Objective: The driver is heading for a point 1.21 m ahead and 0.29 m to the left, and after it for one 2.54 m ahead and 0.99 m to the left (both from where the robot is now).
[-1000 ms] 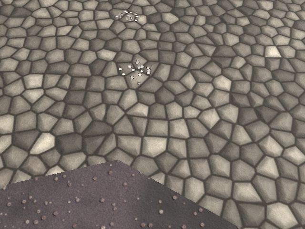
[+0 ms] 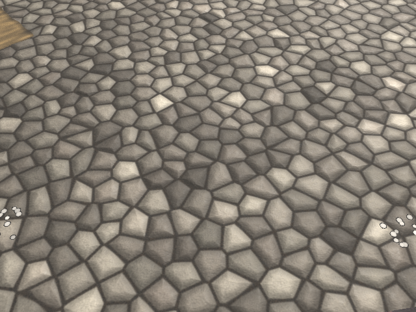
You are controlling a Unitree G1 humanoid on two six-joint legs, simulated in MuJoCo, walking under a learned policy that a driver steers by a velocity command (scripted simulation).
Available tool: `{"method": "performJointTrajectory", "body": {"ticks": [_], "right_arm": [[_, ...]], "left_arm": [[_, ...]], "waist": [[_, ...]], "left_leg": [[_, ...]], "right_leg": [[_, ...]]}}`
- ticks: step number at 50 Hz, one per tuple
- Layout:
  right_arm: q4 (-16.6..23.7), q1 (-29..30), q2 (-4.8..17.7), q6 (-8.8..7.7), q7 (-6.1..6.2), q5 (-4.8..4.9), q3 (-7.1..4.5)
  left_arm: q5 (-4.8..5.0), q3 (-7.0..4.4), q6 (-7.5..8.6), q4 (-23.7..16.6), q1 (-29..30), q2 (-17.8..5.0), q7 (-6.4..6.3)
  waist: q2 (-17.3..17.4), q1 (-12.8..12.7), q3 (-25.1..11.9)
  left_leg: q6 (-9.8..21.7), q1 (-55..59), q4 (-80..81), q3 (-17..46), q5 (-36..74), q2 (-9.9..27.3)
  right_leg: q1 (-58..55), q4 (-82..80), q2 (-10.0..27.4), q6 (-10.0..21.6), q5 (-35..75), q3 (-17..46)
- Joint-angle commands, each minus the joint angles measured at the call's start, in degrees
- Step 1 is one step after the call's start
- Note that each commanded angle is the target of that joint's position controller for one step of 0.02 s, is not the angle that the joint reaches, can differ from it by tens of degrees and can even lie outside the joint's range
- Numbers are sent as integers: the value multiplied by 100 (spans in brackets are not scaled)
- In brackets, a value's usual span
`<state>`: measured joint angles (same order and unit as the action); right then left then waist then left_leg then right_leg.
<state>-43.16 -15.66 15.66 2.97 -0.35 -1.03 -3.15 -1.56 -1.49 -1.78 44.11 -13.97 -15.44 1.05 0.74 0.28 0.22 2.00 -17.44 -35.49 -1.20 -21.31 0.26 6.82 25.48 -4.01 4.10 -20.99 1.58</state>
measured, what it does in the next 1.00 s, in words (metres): walks ahead: left foot, then right foot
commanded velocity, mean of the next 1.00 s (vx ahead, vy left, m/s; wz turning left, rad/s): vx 0.87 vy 0.00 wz -0.02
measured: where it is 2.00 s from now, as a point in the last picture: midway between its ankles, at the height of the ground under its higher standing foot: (178, 111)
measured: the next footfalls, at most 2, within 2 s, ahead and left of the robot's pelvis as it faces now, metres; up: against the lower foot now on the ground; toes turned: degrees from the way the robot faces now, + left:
left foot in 0.40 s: +0.37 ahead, +0.16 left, +0.00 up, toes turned +3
right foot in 0.88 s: +0.83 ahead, -0.05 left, +0.00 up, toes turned -4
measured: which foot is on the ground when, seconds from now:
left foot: up 0.00-0.38, down 0.40-0.86, up 0.88-1.00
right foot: down 0.00-0.42, up 0.44-0.86, down 0.88-1.00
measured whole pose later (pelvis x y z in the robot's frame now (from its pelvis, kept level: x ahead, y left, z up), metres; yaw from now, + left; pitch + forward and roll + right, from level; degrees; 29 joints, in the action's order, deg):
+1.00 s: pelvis +0.73 +0.03 -0.01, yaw +1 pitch +1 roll -1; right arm -51.1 -18.6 15.5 -4.7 -0.6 -0.2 -1.9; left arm -2.8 -2.6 4.6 49.9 -11.8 -15.9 1.0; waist 1.7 0.5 3.3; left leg 6.2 -17.8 -74.1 3.0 -15.7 1.7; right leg 21.6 31.9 -2.8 4.8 -11.2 -6.5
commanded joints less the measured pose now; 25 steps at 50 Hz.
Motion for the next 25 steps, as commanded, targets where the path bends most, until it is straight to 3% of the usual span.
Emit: {"method": "performJointTrajectory", "body": {"ticks": [1,2,4,5,10,15,16,18,19,20,21,22,23,24,25], "right_arm": [[1091,1819,691,-275,-29,-13,-145],[1015,1618,708,-343,-106,53,-174],[721,1102,814,-411,-235,-63,-224],[618,994,812,-399,-279,-119,-231],[791,1627,522,-350,-359,-92,-125],[1087,2287,448,-385,-419,-89,-33],[1118,2248,451,-390,-402,-95,-25],[992,1600,550,-398,-276,-95,-74],[735,650,712,-426,-178,-87,-157],[314,-705,961,-476,-66,-116,-270],[128,-1428,1706,-523,19,-268,-472],[-2,-1773,1721,-595,-67,-193,-436],[-42,-1065,1457,-601,-86,-174,-372],[-32,-708,1156,-626,-93,-135,-316],[-60,-443,923,-655,-89,-121,-249]], "left_arm": [[-69,-340,275,121,-1144,-1282,-111],[-10,-279,363,80,-747,-1085,-126],[51,-239,516,42,-477,-897,-112],[62,-218,580,76,-540,-829,-113],[83,-225,704,368,-1066,-791,-75],[57,-230,746,681,-1433,-945,-114],[39,-235,735,743,-1438,-1002,-122],[8,-253,729,857,-1411,-1162,-133],[-11,-288,700,917,-1385,-1290,-147],[-7,-296,692,879,-1160,-1341,-165],[163,-114,745,611,-1440,-694,-92],[119,-97,862,489,-1050,-525,-64],[107,-175,884,317,-411,-732,-40],[106,-160,901,273,-231,-759,1],[61,-127,886,257,-206,-634,52]], "waist": [[-718,-873,1102],[-620,-527,1111],[-716,-279,647],[-753,-270,536],[-709,-428,823],[-659,-577,1087],[-689,-514,1046],[-837,-122,529],[-829,377,-44],[-583,1054,-732],[788,1092,-1601],[1537,1062,-2152],[903,788,-1052],[296,570,-527],[93,317,-216]], "left_leg": [[37,-3741,-1558,353,-246,158],[-11,-3623,-1706,465,292,293],[-147,-3200,-1808,309,759,341],[-202,-3016,-1897,205,917,335],[-323,-2965,-1332,-31,1599,380],[43,-2306,-250,-367,1620,335],[167,-2087,-116,-467,1370,250],[416,-823,-8,-722,765,-212],[530,395,-3,-799,510,-494],[665,2248,104,-502,469,-326],[1005,4121,666,1722,-2127,1189],[1065,4126,2026,4491,-3810,2080],[996,3359,2236,4348,-3112,1963],[1047,2652,2133,3422,-2185,1889],[976,1909,2286,2821,-1563,1658]], "right_leg": [[-1158,-2174,2540,1220,-2782,3664],[-1076,-2101,2270,1138,-2355,3230],[-1231,-2126,1763,856,-1312,2292],[-1135,-2185,1595,817,-1033,1980],[-767,-2454,1460,802,-261,1328],[-941,-2675,1738,742,1128,890],[-1067,-2492,1778,700,1903,752],[-1121,-1330,1762,555,5257,357],[-879,-77,1723,485,6650,138],[173,1581,1477,365,6272,-52],[2247,3946,754,165,3693,-259],[3010,5256,-83,274,-359,494],[3735,5756,187,413,72,797],[3754,5624,582,429,565,589],[3518,5174,825,405,784,445]]}}
Over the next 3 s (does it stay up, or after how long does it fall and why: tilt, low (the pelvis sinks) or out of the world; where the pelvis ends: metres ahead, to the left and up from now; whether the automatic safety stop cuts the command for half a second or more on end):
stays up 1.44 0.14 0.01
